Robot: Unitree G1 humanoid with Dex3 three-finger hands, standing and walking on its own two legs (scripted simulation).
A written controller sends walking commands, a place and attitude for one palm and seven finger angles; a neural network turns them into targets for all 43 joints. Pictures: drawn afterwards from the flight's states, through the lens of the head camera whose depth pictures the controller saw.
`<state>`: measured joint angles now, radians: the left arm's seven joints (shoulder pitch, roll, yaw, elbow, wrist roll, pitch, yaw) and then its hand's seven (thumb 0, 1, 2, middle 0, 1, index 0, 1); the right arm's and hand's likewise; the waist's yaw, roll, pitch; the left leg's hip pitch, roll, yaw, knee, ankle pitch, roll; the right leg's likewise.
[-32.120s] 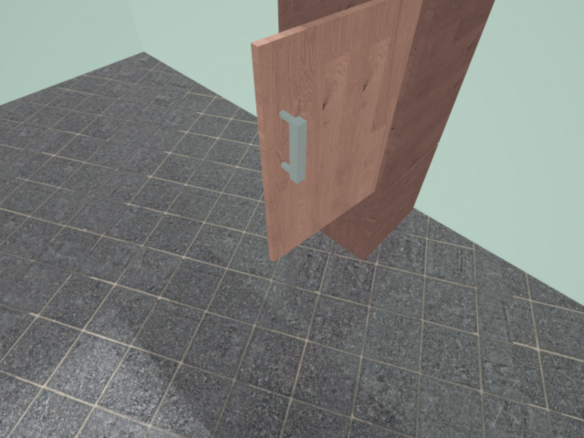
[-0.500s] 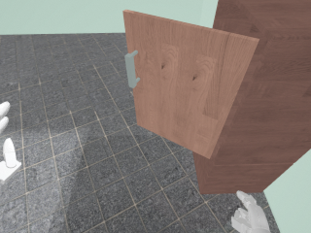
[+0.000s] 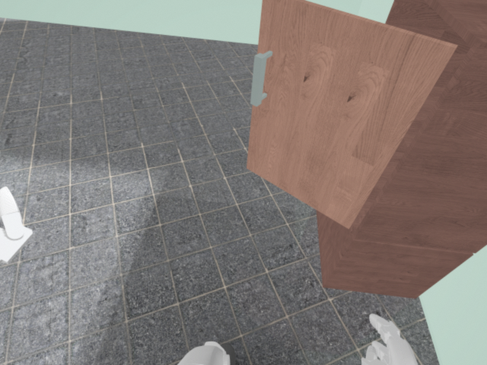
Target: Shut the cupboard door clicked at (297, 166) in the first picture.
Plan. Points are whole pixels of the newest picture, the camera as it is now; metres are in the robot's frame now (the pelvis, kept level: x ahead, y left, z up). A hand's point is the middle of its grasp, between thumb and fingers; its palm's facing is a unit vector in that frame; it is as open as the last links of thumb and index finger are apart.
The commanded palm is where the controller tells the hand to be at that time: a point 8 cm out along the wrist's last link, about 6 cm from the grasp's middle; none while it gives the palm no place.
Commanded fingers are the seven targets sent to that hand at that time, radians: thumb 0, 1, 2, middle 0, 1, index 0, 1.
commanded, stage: step back with the hand held close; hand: left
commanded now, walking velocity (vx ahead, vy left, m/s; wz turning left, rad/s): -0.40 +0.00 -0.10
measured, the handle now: (262, 78) +0.80 +0.01 +0.07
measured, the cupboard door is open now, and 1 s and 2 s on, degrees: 58 58 58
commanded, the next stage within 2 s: stop stepping back and stand still in 0.12 s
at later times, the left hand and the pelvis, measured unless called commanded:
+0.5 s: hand out of the picture +0.05 +0.34 +0.19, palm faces +0.44 -0.84 -0.31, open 7.4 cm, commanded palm -0.03 +0.37 +0.20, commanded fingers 0.00 0.90 0.90 -0.20 -0.30 -0.20 -0.30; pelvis -0.18 +0.07 +0.02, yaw -2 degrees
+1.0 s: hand out of the picture -0.06 +0.37 +0.18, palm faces +0.31 -0.85 -0.42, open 7.4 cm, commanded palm -0.12 +0.42 +0.20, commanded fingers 0.00 0.90 0.90 -0.20 -0.30 -0.20 -0.30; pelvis -0.29 +0.13 +0.01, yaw -6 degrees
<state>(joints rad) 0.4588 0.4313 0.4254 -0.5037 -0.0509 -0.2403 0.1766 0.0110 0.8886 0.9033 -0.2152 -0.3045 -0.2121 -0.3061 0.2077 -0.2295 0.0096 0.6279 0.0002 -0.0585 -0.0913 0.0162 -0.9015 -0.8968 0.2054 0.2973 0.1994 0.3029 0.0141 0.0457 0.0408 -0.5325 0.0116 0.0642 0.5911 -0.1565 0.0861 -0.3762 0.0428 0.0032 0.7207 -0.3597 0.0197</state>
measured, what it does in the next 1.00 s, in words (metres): walks backwards: right foot, then left foot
